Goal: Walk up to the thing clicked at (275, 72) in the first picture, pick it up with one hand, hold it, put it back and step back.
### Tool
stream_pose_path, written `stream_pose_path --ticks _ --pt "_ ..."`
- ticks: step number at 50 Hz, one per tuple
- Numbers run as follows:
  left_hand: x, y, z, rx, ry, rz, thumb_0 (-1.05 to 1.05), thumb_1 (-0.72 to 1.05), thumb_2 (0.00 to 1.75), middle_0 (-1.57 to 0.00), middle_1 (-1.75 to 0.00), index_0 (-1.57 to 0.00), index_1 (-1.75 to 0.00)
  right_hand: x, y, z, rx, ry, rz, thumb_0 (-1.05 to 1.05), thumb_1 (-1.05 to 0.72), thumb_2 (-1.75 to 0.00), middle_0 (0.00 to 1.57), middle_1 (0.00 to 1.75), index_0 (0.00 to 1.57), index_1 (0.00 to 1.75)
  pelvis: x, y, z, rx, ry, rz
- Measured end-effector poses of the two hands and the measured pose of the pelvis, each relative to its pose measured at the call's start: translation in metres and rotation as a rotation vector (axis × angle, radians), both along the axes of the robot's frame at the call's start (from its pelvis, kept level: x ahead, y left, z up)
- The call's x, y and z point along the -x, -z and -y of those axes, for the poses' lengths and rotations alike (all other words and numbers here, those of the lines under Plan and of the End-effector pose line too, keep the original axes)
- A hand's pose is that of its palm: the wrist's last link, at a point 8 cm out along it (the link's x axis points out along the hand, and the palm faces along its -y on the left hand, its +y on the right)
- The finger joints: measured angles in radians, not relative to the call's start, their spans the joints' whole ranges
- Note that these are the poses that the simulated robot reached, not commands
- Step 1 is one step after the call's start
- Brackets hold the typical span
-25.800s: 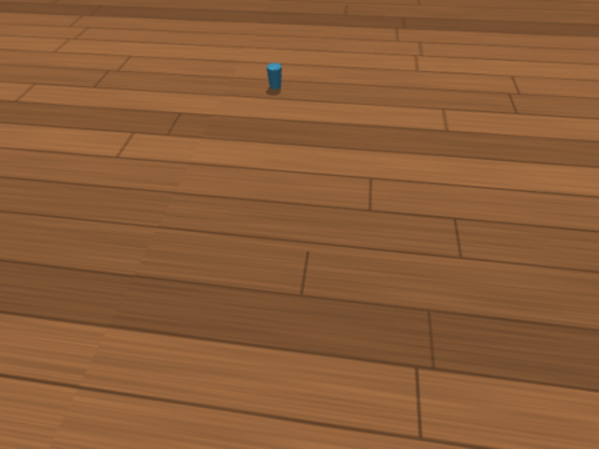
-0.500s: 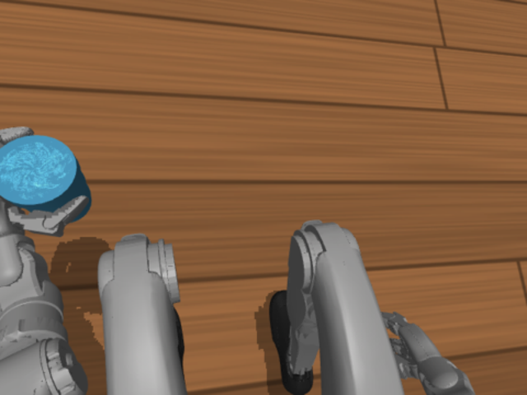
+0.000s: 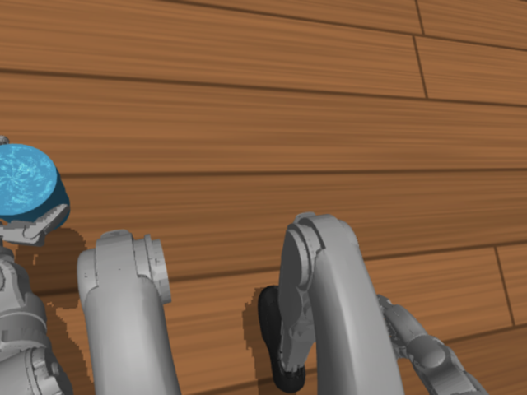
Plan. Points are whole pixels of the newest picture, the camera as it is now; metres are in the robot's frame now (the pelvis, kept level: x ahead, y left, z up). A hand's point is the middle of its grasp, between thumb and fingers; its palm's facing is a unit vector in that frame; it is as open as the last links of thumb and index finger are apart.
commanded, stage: lower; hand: left
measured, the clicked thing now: (30, 196) +0.38 +0.30 -0.13
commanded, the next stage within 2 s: loosen in 1.32 s
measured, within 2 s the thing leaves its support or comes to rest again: neither
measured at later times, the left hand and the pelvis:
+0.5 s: hand (30, 202) +0.38 +0.31 -0.16, palm faces +0.43 -0.90 -0.03, open 11.8 cm; pelvis -0.01 +0.01 -0.01, yaw -3 degrees
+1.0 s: hand (40, 203) +0.39 +0.31 -0.19, palm faces +0.44 -0.90 -0.03, open 11.8 cm; pelvis -0.01 +0.01 -0.02, yaw -5 degrees
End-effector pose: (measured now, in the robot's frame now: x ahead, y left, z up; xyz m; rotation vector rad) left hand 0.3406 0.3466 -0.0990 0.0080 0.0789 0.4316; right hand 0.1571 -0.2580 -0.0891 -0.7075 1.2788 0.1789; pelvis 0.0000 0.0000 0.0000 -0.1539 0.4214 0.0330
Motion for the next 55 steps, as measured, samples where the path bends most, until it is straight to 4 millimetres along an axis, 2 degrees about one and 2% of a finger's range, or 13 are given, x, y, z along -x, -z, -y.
stream_pose_path --ticks 8,14,21,32,44,55 --pt "-0.001 0.032 0.002 0.014 -0.002 -0.010 -0.01 -0.57 1.04 -0.66 -0.96 -0.59 -0.97 0.006 -0.004 0.001 0.047 -0.051 -0.022 0.00 -0.92 -0.91 0.21 0.30 0.21 0.30 0.003 0.009 -0.002 0.018 0.019 0.048" --pt "-0.003 0.049 -0.002 0.014 -0.015 -0.008 -0.01 -0.57 1.05 -0.66 -0.95 -0.60 -0.97 0.009 -0.013 0.000 0.094 -0.096 -0.044 0.00 -0.92 -0.91 0.21 0.30 0.21 0.30 0.003 0.013 -0.005 0.040 0.027 0.076" --pt "-0.001 0.056 -0.007 -0.003 -0.012 -0.017 -0.01 -0.57 1.05 -0.66 -0.95 -0.60 -0.97 0.007 -0.020 -0.002 0.122 -0.150 -0.054 0.00 -0.92 -0.91 0.21 0.30 0.21 0.30 0.006 0.013 -0.008 0.060 0.030 0.101" --pt "-0.004 0.073 0.001 0.019 -0.021 -0.014 -0.01 -0.57 1.05 -0.66 -0.95 -0.60 -0.97 0.003 -0.029 -0.010 0.148 -0.231 -0.036 0.00 -0.92 -0.91 0.21 0.30 0.21 0.30 0.011 0.017 -0.010 0.084 0.043 0.152" --pt "-0.004 0.086 -0.004 -0.003 -0.031 -0.017 -0.01 -0.57 1.05 -0.66 -0.95 -0.60 -0.97 0.007 -0.034 -0.014 0.176 -0.282 -0.066 0.00 -0.92 -0.91 0.21 0.30 0.21 0.30 0.013 0.019 -0.013 0.105 0.053 0.181" --pt "-0.006 0.094 0.002 0.010 -0.029 -0.012 -0.01 -0.57 1.05 -0.66 -0.95 -0.60 -0.97 0.007 -0.038 -0.017 0.191 -0.307 -0.068 0.00 -0.91 -0.91 0.21 0.30 0.21 0.30 0.014 0.020 -0.015 0.119 0.062 0.197"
